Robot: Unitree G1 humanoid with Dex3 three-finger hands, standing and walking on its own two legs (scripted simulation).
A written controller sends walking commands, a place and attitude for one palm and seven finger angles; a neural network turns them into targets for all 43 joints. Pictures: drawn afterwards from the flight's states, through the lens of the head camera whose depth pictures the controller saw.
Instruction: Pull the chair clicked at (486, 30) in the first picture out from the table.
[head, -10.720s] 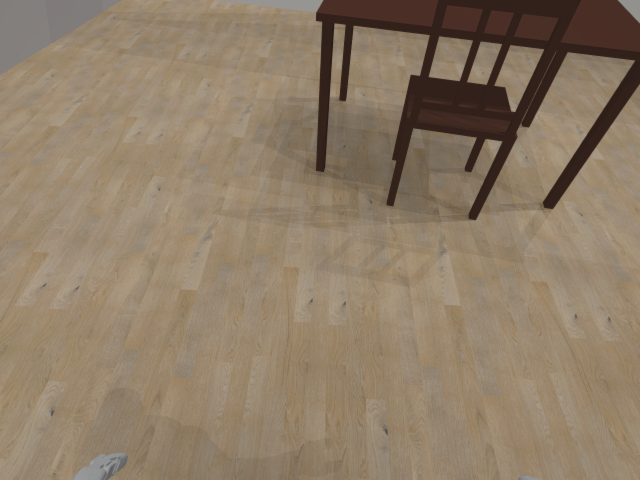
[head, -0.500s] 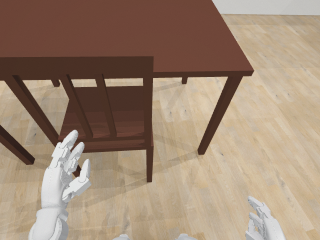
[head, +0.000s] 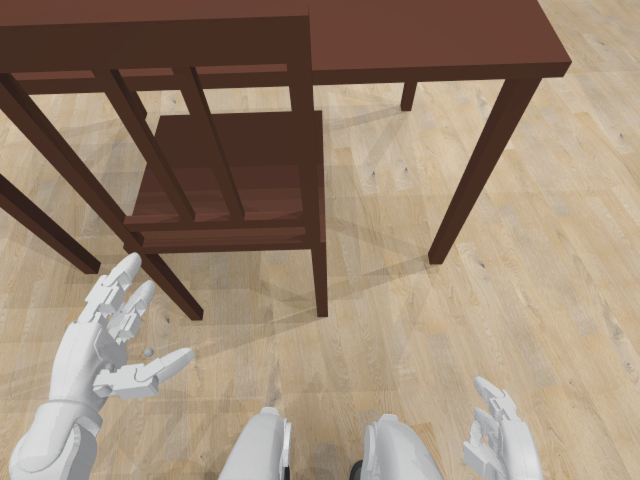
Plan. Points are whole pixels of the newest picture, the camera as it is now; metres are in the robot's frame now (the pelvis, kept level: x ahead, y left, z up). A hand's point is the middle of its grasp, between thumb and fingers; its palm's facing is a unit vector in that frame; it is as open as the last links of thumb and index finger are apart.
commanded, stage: raise the hand toward the chair's back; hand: left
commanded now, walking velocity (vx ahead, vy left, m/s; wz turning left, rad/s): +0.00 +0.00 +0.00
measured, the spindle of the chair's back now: (155, 159) +0.54 +0.28 +0.03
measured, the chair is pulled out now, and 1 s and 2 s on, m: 0.00 0.00 0.00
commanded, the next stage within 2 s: aim the fingers beside a spindle in 1.28 s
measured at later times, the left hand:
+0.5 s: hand (85, 337) +0.25 +0.26 +0.07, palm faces +0.11 -0.99 -0.07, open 16.5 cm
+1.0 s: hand (107, 324) +0.27 +0.24 +0.06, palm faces +0.07 -1.00 -0.05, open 16.9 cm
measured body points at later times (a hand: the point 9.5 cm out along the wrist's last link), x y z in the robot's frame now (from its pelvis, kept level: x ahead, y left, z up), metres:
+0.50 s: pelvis +0.01 +0.05 +0.01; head +0.10 +0.07 +0.45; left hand +0.24 +0.31 +0.08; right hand +0.22 -0.17 -0.06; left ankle +0.03 +0.14 -0.63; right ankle +0.03 -0.07 -0.63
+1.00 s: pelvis +0.02 +0.04 +0.02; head +0.10 +0.05 +0.46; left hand +0.26 +0.30 +0.07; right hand +0.19 -0.21 -0.06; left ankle +0.03 +0.14 -0.63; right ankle +0.03 -0.07 -0.63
